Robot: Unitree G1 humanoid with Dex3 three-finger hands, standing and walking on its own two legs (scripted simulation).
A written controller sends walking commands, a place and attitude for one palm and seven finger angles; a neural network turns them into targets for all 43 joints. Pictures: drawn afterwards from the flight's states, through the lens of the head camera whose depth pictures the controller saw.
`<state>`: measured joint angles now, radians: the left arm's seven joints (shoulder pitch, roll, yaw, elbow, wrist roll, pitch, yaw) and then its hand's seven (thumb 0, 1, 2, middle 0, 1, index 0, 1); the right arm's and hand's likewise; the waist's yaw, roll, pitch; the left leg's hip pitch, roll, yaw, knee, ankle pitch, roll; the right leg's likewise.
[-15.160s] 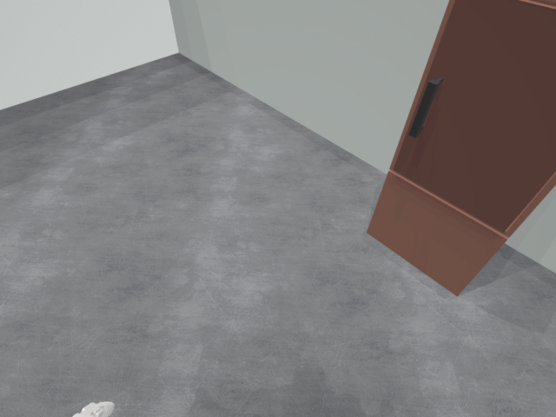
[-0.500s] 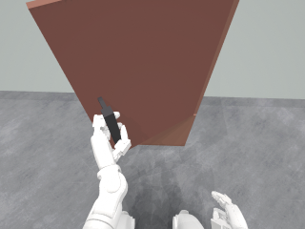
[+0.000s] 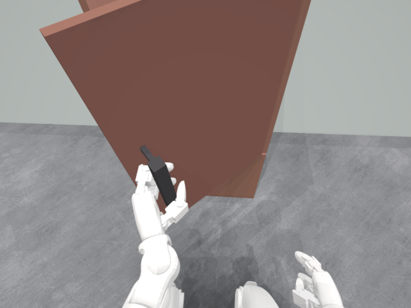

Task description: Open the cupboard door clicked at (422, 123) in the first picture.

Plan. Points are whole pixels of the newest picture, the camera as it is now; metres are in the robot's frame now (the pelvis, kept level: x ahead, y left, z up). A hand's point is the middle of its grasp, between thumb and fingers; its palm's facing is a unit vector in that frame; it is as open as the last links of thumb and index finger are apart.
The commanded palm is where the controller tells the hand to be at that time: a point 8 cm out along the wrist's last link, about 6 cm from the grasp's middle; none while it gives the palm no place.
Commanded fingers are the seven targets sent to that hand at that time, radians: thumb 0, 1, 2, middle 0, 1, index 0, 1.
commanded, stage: open thumb and fingers to let go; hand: left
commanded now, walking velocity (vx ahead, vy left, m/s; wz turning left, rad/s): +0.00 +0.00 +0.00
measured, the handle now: (160, 180) +0.35 +0.11 +0.03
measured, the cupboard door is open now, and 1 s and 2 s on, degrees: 43 43 43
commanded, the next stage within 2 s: slide the hand sideways off the handle in 0.60 s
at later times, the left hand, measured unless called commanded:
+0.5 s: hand (178, 199) +0.31 +0.07 +0.03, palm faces +0.30 -0.95 -0.03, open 14.6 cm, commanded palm +0.27 +0.11 +0.03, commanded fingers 0.00 -0.50 0.30 -0.17 -0.45 -0.17 -0.45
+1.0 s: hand (168, 214) +0.28 +0.08 +0.03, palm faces -0.17 -0.98 +0.03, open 16.1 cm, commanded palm +0.26 +0.13 +0.03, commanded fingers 0.00 -0.50 0.30 -0.15 -0.30 -0.15 -0.30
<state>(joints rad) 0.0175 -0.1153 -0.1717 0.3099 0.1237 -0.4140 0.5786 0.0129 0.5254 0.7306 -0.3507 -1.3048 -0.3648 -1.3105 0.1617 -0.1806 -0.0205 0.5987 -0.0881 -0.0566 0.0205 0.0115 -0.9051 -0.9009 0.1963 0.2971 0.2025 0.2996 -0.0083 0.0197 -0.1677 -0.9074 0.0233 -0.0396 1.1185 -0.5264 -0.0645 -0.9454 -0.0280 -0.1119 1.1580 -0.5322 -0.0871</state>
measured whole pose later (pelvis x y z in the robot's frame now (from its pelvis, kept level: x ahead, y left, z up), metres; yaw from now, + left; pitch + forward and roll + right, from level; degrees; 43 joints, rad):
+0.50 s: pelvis -0.02 +0.02 +0.00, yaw -1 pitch +17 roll +1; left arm -0.09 -0.12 -0.19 0.42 0.14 -0.43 0.62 0.00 -0.47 0.31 -0.27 -0.89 -0.26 -0.90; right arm 0.19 -0.18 -0.01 0.61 -0.09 -0.06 0.01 0.01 -0.90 -0.90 0.20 0.30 0.20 0.30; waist -0.02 0.02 -0.15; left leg -0.93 0.02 -0.02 1.14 -0.52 -0.04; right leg -0.96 -0.03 -0.09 1.16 -0.50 -0.06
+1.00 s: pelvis -0.02 +0.05 +0.00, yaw -1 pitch +16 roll +0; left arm -0.04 0.01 -0.22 0.32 -0.06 -0.41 0.07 -0.01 -0.50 0.30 -0.16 -0.34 -0.18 -0.38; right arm 0.22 -0.23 0.00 0.52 -0.01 -0.05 0.01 0.01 -0.90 -0.90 0.20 0.30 0.20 0.30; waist 0.00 0.04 -0.13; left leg -0.92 0.00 0.00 1.17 -0.53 0.00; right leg -0.94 -0.05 -0.07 1.15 -0.49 -0.02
